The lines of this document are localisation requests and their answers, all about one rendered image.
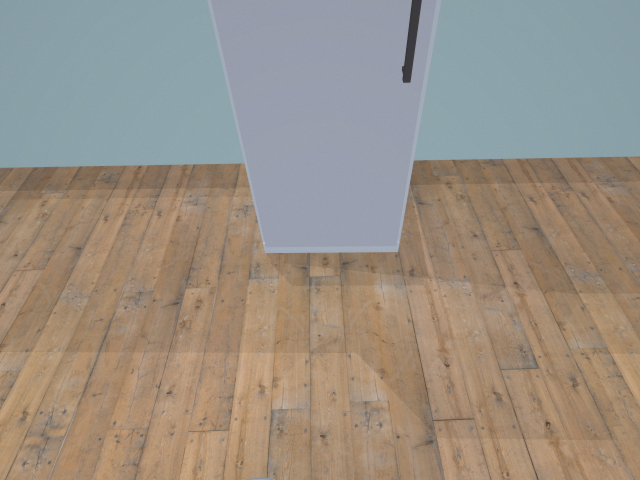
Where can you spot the fridge door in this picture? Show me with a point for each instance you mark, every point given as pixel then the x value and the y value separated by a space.
pixel 326 122

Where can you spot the handle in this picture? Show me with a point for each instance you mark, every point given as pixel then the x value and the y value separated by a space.
pixel 411 40

